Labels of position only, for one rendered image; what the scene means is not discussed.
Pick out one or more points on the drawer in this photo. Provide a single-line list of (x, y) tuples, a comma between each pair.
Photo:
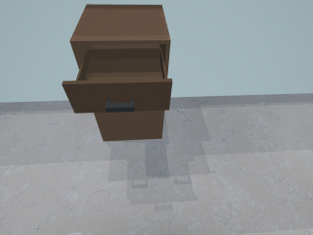
[(120, 74)]

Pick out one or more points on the handle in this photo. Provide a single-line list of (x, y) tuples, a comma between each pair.
[(119, 107)]

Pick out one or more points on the cabinet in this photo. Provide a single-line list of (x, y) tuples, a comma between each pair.
[(124, 26)]

